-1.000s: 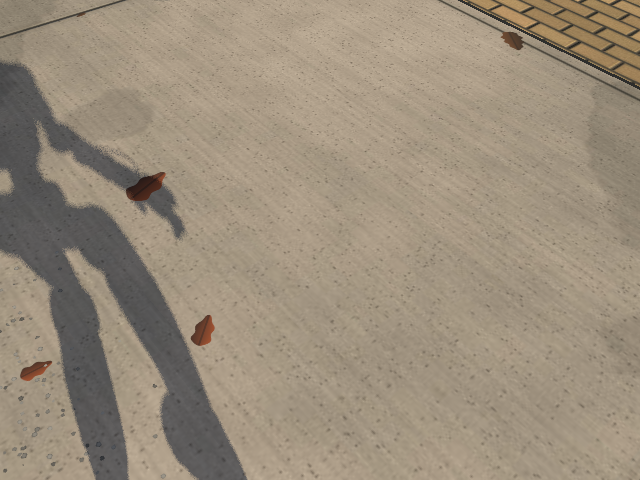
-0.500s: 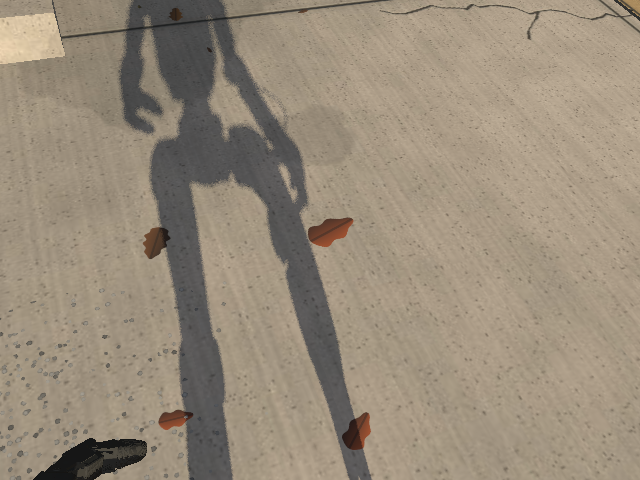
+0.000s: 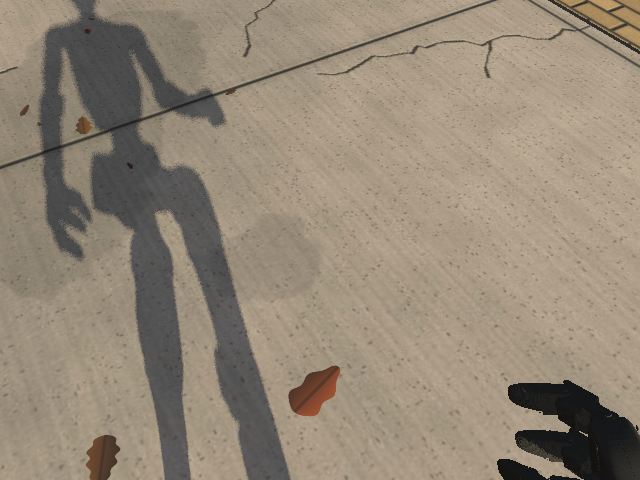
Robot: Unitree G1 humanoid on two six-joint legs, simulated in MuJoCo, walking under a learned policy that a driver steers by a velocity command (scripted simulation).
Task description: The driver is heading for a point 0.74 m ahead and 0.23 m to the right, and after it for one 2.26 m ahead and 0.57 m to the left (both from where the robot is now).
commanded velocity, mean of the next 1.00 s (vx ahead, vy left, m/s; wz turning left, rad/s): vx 0.85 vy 0.00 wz -0.67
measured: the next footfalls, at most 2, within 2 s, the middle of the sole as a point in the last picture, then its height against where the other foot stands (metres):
left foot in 0.14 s outside the picture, level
right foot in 0.60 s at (443, 418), level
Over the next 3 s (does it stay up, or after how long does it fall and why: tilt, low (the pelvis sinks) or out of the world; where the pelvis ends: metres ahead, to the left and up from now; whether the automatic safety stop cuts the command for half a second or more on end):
stays up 1.42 0.17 -0.03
